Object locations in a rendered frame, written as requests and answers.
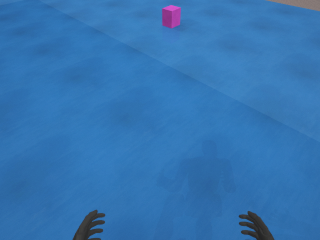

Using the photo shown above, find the carton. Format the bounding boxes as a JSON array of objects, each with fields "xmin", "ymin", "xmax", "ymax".
[{"xmin": 162, "ymin": 5, "xmax": 181, "ymax": 29}]

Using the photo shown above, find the right robot hand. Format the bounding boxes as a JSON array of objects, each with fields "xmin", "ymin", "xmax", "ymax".
[{"xmin": 239, "ymin": 211, "xmax": 275, "ymax": 240}]

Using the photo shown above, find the left robot hand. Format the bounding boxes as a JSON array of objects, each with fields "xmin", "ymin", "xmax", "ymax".
[{"xmin": 72, "ymin": 209, "xmax": 105, "ymax": 240}]

